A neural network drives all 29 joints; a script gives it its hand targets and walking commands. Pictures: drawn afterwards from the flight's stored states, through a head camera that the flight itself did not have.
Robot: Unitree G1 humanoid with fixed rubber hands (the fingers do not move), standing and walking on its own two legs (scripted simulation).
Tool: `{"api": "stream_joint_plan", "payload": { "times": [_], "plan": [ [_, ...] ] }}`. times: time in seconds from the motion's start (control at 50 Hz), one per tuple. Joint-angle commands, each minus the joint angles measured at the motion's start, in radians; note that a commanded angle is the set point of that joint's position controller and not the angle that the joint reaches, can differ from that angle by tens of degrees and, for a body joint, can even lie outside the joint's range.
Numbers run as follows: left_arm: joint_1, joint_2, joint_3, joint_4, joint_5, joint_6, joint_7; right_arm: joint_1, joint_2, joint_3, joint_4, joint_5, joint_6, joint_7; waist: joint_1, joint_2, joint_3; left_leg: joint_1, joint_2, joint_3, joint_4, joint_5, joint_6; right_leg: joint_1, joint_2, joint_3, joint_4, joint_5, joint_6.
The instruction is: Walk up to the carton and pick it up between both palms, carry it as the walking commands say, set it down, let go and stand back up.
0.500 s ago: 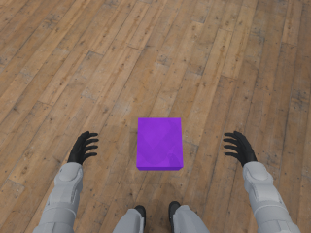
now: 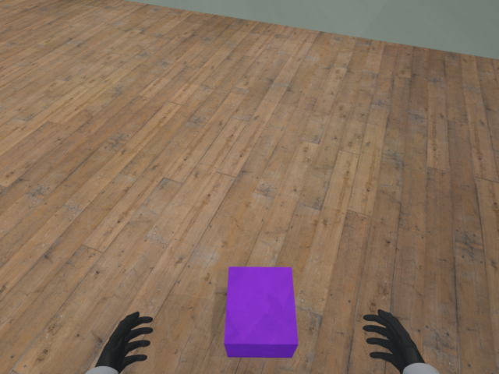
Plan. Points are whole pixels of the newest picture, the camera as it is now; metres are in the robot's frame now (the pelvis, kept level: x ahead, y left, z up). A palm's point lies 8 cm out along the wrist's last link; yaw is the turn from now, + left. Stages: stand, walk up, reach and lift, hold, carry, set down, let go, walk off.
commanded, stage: let go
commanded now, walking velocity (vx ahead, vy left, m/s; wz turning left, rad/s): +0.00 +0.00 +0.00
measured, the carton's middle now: (260, 311) +0.43 -0.02 -0.67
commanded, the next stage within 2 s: stand in 0.24 s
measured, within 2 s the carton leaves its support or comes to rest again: neither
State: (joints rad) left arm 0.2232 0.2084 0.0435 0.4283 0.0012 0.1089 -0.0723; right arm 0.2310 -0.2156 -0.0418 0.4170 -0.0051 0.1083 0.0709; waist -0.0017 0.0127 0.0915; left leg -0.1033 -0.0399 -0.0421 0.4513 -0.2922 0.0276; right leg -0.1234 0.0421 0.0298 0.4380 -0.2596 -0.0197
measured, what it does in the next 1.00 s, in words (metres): stands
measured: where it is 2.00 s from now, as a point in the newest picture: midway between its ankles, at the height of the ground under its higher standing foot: outside the picture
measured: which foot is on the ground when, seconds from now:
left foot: down 0.00-1.00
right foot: down 0.00-1.00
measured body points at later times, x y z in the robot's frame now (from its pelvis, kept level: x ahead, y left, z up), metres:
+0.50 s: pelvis +0.01 +0.00 +0.00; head +0.01 +0.01 +0.45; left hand +0.15 +0.30 -0.09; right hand +0.15 -0.29 -0.09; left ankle -0.03 +0.10 -0.74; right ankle -0.01 -0.11 -0.74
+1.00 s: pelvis +0.01 +0.00 +0.00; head +0.01 +0.00 +0.45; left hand +0.13 +0.30 -0.11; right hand +0.13 -0.30 -0.10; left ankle -0.03 +0.10 -0.74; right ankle -0.01 -0.11 -0.74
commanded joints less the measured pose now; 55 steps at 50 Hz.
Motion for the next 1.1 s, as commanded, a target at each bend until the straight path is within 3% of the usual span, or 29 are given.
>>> {"api": "stream_joint_plan", "payload": {
  "times": [0.0,0.22,0.24,0.28,0.32,0.44,0.62,0.84,1.08],
  "plan": [
    [-0.047,0.085,0.023,-0.095,0.009,0.012,0.001,-0.044,-0.087,-0.028,-0.095,-0.011,0.013,0.003,-0.004,-0.010,-0.013,-0.066,0.021,0.013,-0.091,0.128,-0.034,0.081,-0.015,-0.010,-0.047,0.145,0.026],
    [-0.046,0.099,0.020,-0.100,0.006,0.033,0.019,-0.041,-0.098,-0.033,-0.108,-0.010,0.049,-0.013,-0.007,0.002,-0.057,-0.029,0.017,0.004,-0.052,0.240,-0.034,0.082,0.007,0.005,-0.011,0.196,0.026],
    [-0.064,0.217,0.060,0.029,0.030,-0.014,0.067,-0.091,-0.209,-0.048,0.029,-0.026,-0.006,-0.063,0.027,-0.024,-0.057,-0.146,0.069,-0.032,-0.033,0.189,-0.057,-0.019,-0.067,0.018,-0.006,0.141,0.042],
    [-0.047,0.218,0.047,0.072,0.042,-0.053,0.086,-0.072,-0.204,-0.046,0.064,-0.039,-0.052,-0.087,0.008,0.000,-0.080,-0.104,0.081,-0.054,-0.044,0.101,-0.046,-0.063,-0.079,0.053,-0.019,0.067,0.035],
    [-0.064,0.205,0.043,0.101,0.047,-0.072,0.089,-0.086,-0.195,-0.040,0.103,-0.040,-0.077,-0.089,0.007,0.012,-0.082,-0.114,0.089,-0.076,-0.062,0.058,-0.037,-0.070,-0.078,0.060,-0.026,0.040,0.030],
    [-0.068,0.231,0.033,0.188,0.040,-0.098,0.088,-0.087,-0.231,-0.035,0.195,-0.030,-0.102,-0.087,0.003,-0.002,-0.144,-0.054,0.100,-0.081,-0.039,0.261,-0.035,-0.029,-0.098,0.072,-0.025,0.217,0.022],
    [-0.075,0.276,0.018,0.295,0.036,-0.115,0.100,-0.091,-0.278,-0.022,0.295,-0.027,-0.115,-0.096,0.000,-0.005,-0.144,-0.027,0.114,-0.093,-0.055,0.336,-0.029,0.000,-0.117,0.085,-0.040,0.283,0.016],
    [-0.096,0.292,0.006,0.391,0.031,-0.120,0.102,-0.098,-0.298,-0.009,0.380,-0.022,-0.124,-0.101,0.003,-0.009,-0.134,-0.017,0.122,-0.102,-0.088,0.366,-0.023,0.037,-0.129,0.092,-0.065,0.310,0.011],
    [-0.116,0.309,0.000,0.460,0.028,-0.122,0.098,-0.103,-0.313,0.002,0.449,-0.018,-0.129,-0.101,0.006,-0.011,-0.112,-0.022,0.126,-0.115,-0.131,0.297,-0.017,0.044,-0.138,0.101,-0.109,0.255,0.008]
  ]
}}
